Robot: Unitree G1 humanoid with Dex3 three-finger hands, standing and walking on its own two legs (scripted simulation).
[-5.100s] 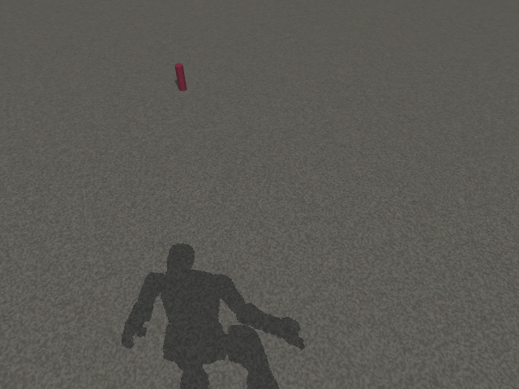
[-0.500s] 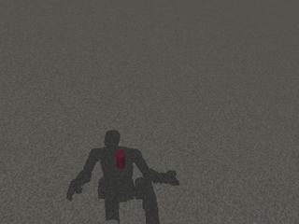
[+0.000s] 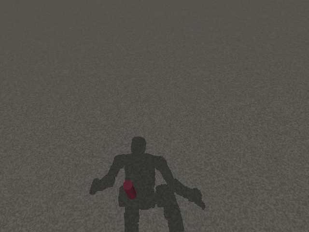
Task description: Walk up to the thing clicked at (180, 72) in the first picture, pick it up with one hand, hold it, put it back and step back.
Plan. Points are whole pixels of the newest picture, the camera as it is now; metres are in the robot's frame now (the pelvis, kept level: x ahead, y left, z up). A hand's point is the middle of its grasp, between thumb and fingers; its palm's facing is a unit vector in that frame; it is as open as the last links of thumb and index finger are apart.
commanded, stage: walk up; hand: left
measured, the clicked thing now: (130, 190) +0.44 +0.19 -0.67
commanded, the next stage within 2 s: stand in 1.70 s
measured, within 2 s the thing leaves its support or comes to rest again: neither
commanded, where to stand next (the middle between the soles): +0.13 +0.04 m, yaw +2 degrees
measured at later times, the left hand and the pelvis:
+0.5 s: hand out of the picture +0.09 +0.28 -0.17, palm faces +0.01 -0.95 -0.32, open 7.4 cm; pelvis +0.02 +0.02 +0.00, yaw +1 degrees
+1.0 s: hand out of the picture +0.08 +0.28 -0.14, palm faces +0.04 -0.94 -0.34, open 7.4 cm; pelvis +0.04 +0.02 +0.02, yaw +2 degrees
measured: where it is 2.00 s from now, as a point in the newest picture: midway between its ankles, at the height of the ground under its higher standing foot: outside the picture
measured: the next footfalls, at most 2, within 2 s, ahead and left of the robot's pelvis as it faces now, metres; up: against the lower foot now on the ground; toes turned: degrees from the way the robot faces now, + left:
left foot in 0.28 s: +0.12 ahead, +0.14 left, +0.00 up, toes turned +2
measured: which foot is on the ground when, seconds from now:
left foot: up 0.00-0.26, down 0.28-1.00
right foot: down 0.00-1.00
